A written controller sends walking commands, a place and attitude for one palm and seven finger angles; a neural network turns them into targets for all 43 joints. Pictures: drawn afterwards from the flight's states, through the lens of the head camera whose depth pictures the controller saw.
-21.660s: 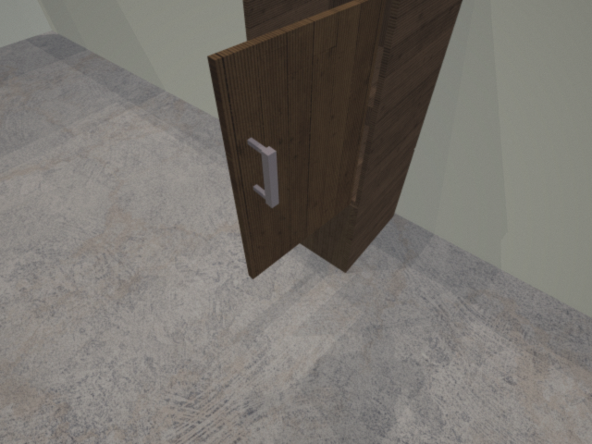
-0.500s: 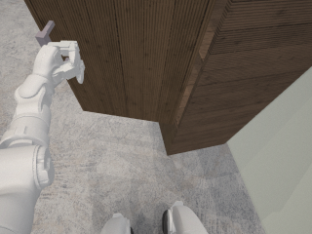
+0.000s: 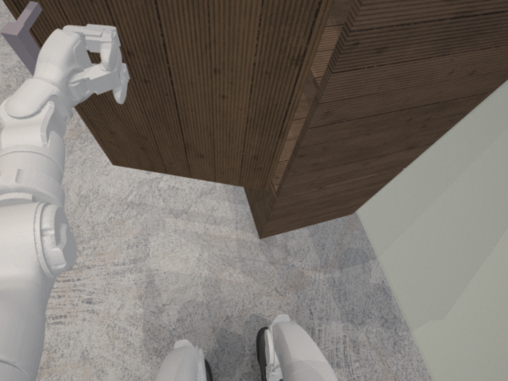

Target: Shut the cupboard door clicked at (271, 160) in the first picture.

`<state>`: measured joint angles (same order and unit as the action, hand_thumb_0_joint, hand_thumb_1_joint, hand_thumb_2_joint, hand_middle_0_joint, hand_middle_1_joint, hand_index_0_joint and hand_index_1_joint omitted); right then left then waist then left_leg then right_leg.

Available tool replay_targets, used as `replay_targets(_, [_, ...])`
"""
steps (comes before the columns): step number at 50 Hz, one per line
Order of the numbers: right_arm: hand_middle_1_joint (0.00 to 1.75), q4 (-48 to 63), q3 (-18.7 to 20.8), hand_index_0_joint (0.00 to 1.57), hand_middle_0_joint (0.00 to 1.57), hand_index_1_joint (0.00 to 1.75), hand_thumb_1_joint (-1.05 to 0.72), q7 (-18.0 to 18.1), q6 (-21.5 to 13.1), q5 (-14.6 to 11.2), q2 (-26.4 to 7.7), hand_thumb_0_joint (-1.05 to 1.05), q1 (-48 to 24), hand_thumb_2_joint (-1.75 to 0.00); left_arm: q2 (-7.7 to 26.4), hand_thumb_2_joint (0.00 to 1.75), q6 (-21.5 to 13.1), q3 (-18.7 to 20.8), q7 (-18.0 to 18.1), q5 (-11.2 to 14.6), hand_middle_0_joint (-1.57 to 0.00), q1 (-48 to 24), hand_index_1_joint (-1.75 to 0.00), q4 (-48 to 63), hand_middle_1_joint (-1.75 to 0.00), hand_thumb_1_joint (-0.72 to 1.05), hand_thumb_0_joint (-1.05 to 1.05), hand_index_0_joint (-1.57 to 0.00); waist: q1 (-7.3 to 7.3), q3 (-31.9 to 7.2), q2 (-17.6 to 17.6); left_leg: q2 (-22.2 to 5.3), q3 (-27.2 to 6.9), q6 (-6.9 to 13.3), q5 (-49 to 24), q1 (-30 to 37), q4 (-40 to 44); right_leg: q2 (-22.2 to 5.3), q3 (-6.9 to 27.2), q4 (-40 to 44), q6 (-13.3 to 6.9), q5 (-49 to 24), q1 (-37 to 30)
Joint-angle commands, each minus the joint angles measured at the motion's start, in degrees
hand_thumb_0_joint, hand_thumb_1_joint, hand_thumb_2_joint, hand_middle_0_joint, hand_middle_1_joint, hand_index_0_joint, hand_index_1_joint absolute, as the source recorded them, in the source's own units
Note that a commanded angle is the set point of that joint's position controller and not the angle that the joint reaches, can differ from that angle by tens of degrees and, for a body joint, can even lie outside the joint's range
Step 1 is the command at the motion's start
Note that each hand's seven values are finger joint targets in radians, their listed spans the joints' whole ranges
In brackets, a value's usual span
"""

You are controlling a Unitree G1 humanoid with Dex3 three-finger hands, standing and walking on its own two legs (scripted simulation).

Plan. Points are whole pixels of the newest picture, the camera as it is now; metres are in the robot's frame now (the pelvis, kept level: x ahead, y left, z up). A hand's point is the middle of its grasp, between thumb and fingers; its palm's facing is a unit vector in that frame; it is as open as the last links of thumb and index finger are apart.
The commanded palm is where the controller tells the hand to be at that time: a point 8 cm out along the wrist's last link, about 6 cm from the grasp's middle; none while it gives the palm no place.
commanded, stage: push the door shut along its arc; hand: left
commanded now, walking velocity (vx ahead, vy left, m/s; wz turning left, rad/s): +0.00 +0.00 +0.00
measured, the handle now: (49, 60) +0.58 +0.22 +0.09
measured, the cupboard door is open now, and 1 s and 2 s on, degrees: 65 53 53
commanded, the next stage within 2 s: pull the fist back off the door in 0.28 s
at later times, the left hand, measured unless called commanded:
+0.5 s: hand (135, 46) +0.59 +0.10 +0.10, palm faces -0.11 -0.99 +0.12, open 3.1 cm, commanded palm +0.57 +0.12 +0.10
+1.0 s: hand (141, 82) +0.53 +0.10 +0.10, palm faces +0.04 -1.00 -0.02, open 3.1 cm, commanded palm +0.48 +0.13 +0.10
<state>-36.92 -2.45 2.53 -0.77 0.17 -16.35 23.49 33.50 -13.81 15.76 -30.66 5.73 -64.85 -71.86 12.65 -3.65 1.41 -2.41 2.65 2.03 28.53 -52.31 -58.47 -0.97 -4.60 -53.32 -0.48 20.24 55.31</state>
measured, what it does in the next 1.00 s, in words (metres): stands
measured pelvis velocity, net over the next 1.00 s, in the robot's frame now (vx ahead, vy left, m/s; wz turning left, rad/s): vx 0.02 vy -0.01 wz -0.01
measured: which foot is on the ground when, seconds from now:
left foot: down 0.00-1.00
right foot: down 0.00-1.00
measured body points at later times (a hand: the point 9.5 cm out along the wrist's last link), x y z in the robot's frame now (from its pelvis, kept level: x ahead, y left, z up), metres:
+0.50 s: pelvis +0.00 +0.00 -0.02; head +0.17 +0.02 +0.39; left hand +0.59 +0.16 +0.10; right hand -0.03 -0.26 -0.12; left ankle -0.02 +0.09 -0.67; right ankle +0.04 -0.12 -0.67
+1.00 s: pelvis +0.02 -0.01 +0.02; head +0.13 -0.01 +0.46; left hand +0.52 +0.15 +0.10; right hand -0.01 -0.27 -0.10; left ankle -0.02 +0.09 -0.67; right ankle +0.04 -0.12 -0.67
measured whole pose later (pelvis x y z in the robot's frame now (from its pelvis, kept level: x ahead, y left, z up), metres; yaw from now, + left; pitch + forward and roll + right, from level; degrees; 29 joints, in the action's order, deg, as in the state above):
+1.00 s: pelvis +0.02 -0.01 +0.02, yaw -1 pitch +19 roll -1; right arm -35.8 0.9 -3.6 1.8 2.2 -15.0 27.3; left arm 16.3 -23.6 16.7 1.2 2.6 -51.0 -63.9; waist 9.1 -5.7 2.2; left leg -2.6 3.8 1.1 27.1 -43.1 -50.8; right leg -0.2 -3.3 -47.6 -0.9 19.5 47.5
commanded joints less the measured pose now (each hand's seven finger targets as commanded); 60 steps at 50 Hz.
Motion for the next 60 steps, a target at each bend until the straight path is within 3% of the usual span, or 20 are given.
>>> replay_targets(1, [0.30, 1.10, 4.29, 0.20, 0.20, 0.30, -0.90, 1.02, -1.57, 0.41, -11.11, 0.00, 10.41, -0.90, 8.00, 0.90, -2.84, -0.52, -0.35, 1.40, -1.30, -31.53, -1.50, 12.60, -1.50, 0.90, 0.00, -1.30, 3.66, -31.43, 7.80, 1.21, -5.45, -0.12, -27.11, 21.52, 4.26, 3.00, 2.07, 4.12, -1.38, -16.88, -11.30])
replay_targets(5, [0.30, -0.08, 4.01, 0.20, 0.20, 0.30, -0.90, 1.17, -1.82, 0.55, -11.38, 0.00, 10.35, -0.90, 6.35, 0.90, -1.81, -2.55, -0.11, 1.09, -1.30, -36.04, -1.50, 9.99, -1.50, 0.90, 0.00, -1.30, 5.43, -28.70, 8.03, 1.05, -6.12, -0.12, -25.50, 20.27, 3.18, 3.27, 1.44, 3.43, -1.48, -14.26, -6.97])
replay_targets(13, [0.30, -1.33, 3.95, 0.20, 0.20, 0.30, -0.90, 0.88, -2.53, 1.18, -11.67, 0.00, 10.58, -0.90, 5.13, 0.90, -0.86, -4.20, 0.43, 0.17, -1.30, -43.10, -1.50, 10.93, -1.50, 0.90, 0.00, -1.30, 6.52, -33.85, 12.66, 0.78, -7.31, -0.35, -29.17, 23.70, 0.31, 3.54, 0.51, 0.65, -2.02, -14.06, -2.09])
replay_targets(19, [0.30, -2.30, 4.02, 0.20, 0.20, 0.30, -0.90, 0.75, -2.67, 1.54, -11.77, 0.00, 11.17, -0.90, 2.63, 0.90, 0.85, -5.71, 0.93, -0.78, -1.30, -46.29, -1.50, 8.28, -1.50, 0.90, 0.00, -1.30, 8.26, -33.12, 11.34, 0.62, -8.10, -0.17, -28.00, 23.11, -0.95, 3.77, -0.18, -0.09, -1.88, -12.23, 1.77])
replay_targets(20, [0.30, 0.14, 2.95, 0.20, 0.20, 0.30, -0.90, -0.02, -2.93, 1.95, -10.18, 0.00, 14.21, -0.90, 8.86, 0.90, 2.09, 9.72, 12.59, 3.26, -1.30, -44.98, -1.50, 7.19, -1.50, 0.90, 0.00, -1.30, 4.52, -32.76, 12.15, 0.12, -8.57, -1.15, -26.00, 15.85, 0.50, 2.84, 0.74, 0.87, -1.50, -12.48, -2.91])
replay_targets(21, [0.30, 0.70, 2.56, 0.20, 0.20, 0.30, -0.90, -1.35, -2.92, 2.05, -9.88, 0.00, 14.21, -0.90, 5.28, 0.90, 2.95, 6.23, 18.28, 1.32, -1.30, -40.98, -1.50, 4.50, -1.50, 0.90, 0.00, -1.30, 4.89, -32.31, 10.68, 0.16, -8.59, -1.39, -24.81, 14.04, 1.40, 2.69, 0.72, 0.65, -1.04, -12.04, -4.20])
replay_targets(22, [0.30, 1.05, 2.98, 0.20, 0.20, 0.30, -0.90, -2.35, -2.92, 2.92, -9.50, 0.00, 15.47, -0.90, 2.56, 0.90, 2.20, 6.91, 22.93, 1.23, -1.30, -40.97, -1.50, 6.05, -1.50, 0.90, 0.00, -1.30, 5.55, -33.02, 7.93, 0.06, -9.32, -1.34, -26.08, 14.90, 1.65, 2.74, 0.14, 0.43, -0.58, -13.10, -4.74])
replay_targets(24, [0.30, 2.29, 3.60, 0.20, 0.20, 0.30, -0.90, -4.52, -2.40, 4.57, -8.83, 0.00, 16.22, -0.90, 0.65, 0.90, -1.16, 7.11, 32.21, -2.30, -1.30, -38.21, -1.50, 11.46, -1.50, 0.90, 0.00, -1.30, 3.42, -36.95, 10.60, 0.25, -8.49, -1.96, -30.22, 17.10, 1.35, 2.40, 0.51, 0.15, -0.28, -16.02, -6.51])
replay_targets(26, [0.30, 1.79, 4.28, 0.20, 0.20, 0.30, -0.90, -6.54, -1.98, 6.00, -8.17, 0.00, 17.28, -0.90, -2.53, 0.90, -5.88, 2.97, 38.74, -8.67, -1.30, -38.33, -1.50, 14.68, -1.50, 0.90, 0.00, -1.30, 3.76, -39.46, 11.50, 0.18, -8.44, -2.45, -33.66, 19.84, 0.43, 2.44, 0.51, -0.51, -0.13, -18.00, -6.00])
replay_targets(27, [0.30, 1.30, 4.66, 0.20, 0.20, 0.30, -0.90, -7.04, -1.48, 6.03, -8.40, 0.00, 18.26, -0.90, -4.01, 0.90, -7.21, 0.94, 39.28, -10.15, -1.30, -37.95, -1.50, 14.02, -1.50, 0.90, 0.00, -1.30, 4.81, -38.97, 10.21, -0.09, -9.03, -2.62, -35.37, 21.30, 0.64, 2.58, 0.38, -0.23, -0.08, -18.75, -5.90])
replay_targets(28, [0.30, 0.97, 5.02, 0.20, 0.20, 0.30, -0.90, -7.32, -0.82, 5.76, -8.78, 0.00, 18.38, -0.90, -2.94, 0.90, -7.95, 1.04, 38.94, -11.11, -1.30, -36.82, -1.50, 14.22, -1.50, 0.90, 0.00, -1.30, 4.02, -39.35, 10.35, -0.14, -8.85, -2.80, -35.59, 22.35, 1.57, 2.62, 0.66, 0.60, -0.21, -19.03, -7.43])
replay_targets(32, [0.30, 1.54, 5.01, 0.20, 0.20, 0.30, -0.90, -6.44, 0.91, 4.42, -9.14, 0.00, 17.76, -0.90, 0.94, 0.90, -7.56, 3.84, 35.48, -9.00, -1.30, -35.75, -1.50, 13.42, -1.50, 0.90, 0.00, -1.30, 3.08, -39.24, 8.72, 1.14, -6.21, -1.63, -29.57, 20.25, 4.91, 2.87, 1.79, 3.63, -0.35, -20.93, -15.94])
replay_targets(34, [0.30, 2.41, 4.68, 0.20, 0.20, 0.30, -0.90, -5.93, 1.23, 4.01, -8.61, 0.00, 16.97, -0.90, 3.46, 0.90, -8.44, 6.75, 34.99, -7.57, -1.30, -33.10, -1.50, 14.99, -1.50, 0.90, 0.00, -1.30, 1.12, -38.43, 7.98, 1.55, -5.36, -1.50, -28.84, 19.14, 6.76, 2.97, 2.17, 4.59, -0.49, -22.24, -20.45])
replay_targets(39, [0.30, 3.18, 5.04, 0.20, 0.20, 0.30, -0.90, -5.80, 0.72, 3.66, -7.53, 0.00, 15.72, -0.90, 0.18, 0.90, -12.71, 6.70, 35.01, -6.35, -1.30, -20.16, -1.50, 15.17, -1.50, 0.90, 0.00, -1.30, -1.49, -33.61, 2.57, 2.06, -2.99, -1.01, -27.72, 15.90, 9.03, 3.00, 2.83, 6.20, -0.35, -25.94, -26.57])
replay_targets(41, [0.30, 3.20, 5.36, 0.20, 0.20, 0.30, -0.90, -5.96, 1.02, 3.19, -7.50, 0.00, 15.09, -0.90, -3.06, 0.90, -12.53, 4.42, 34.28, -6.17, -1.30, -15.42, -1.50, 13.28, -1.50, 0.90, 0.00, -1.30, -1.26, -29.31, -0.41, 2.21, -1.98, -0.80, -25.44, 14.04, 10.22, 2.95, 2.93, 7.36, -0.21, -25.85, -27.64])
replay_targets(45, [0.30, 4.19, 5.97, 0.20, 0.20, 0.30, -0.90, -5.76, 1.51, 2.35, -7.36, 0.00, 13.27, -0.90, -5.98, 0.90, -12.81, 3.51, 32.42, -3.75, -1.30, -9.61, -1.50, 16.43, -1.50, 0.90, 0.00, -1.30, -3.32, -28.63, -0.18, 2.60, -0.82, -0.92, -25.48, 16.01, 11.96, 2.84, 3.07, 8.61, -0.41, -26.67, -30.16])
replay_targets(47, [0.30, 4.39, 6.18, 0.20, 0.20, 0.30, -0.90, -5.59, 1.47, 1.92, -6.73, 0.00, 12.27, -0.90, -10.63, 0.90, -14.04, -0.46, 31.52, -2.70, -1.30, -10.60, -1.50, 20.50, -1.50, 0.90, 0.00, -1.30, -2.72, -27.94, 1.28, 2.51, -1.00, -0.94, -26.66, 19.07, 12.14, 2.81, 2.78, 8.83, -0.42, -26.70, -28.94])
replay_targets(50, [0.30, 3.63, 6.57, 0.20, 0.20, 0.30, -0.90, -5.37, 1.34, 1.68, -6.54, 0.00, 10.32, -0.90, -13.53, 0.90, -15.38, -2.68, 31.50, -1.65, -1.30, -9.45, -1.50, 23.83, -1.50, 0.90, 0.00, -1.30, -2.94, -27.63, 1.39, 2.18, -1.44, -1.16, -27.03, 21.80, 12.18, 2.67, 2.53, 8.88, -0.34, -25.59, -27.05])
replay_targets(58, [0.30, 2.79, 6.38, 0.20, 0.20, 0.30, -0.90, -4.15, 0.60, 1.13, -6.38, 0.00, 5.44, -0.90, -14.28, 0.90, -17.00, -4.54, 33.58, -2.43, -1.30, -9.62, -1.50, 27.18, -1.50, 0.90, 0.00, -1.30, -4.15, -26.30, 2.77, 2.40, -2.55, -1.64, -23.93, 23.71, 13.47, 1.96, 2.29, 8.10, -0.67, -21.48, -25.56])
replay_targets(60, [0.30, 3.03, 6.26, 0.20, 0.20, 0.30, -0.90, -3.97, 0.33, 1.05, -6.30, 0.00, 4.12, -0.90, -15.37, 0.90, -16.77, -4.99, 33.78, -1.97, -1.30, -8.11, -1.50, 26.77, -1.50, 0.90, 0.00, -1.30, -4.18, -26.31, 0.67, 2.38, -2.35, -1.58, -23.29, 23.34, 13.45, 1.89, 2.28, 8.28, -0.55, -21.36, -25.94])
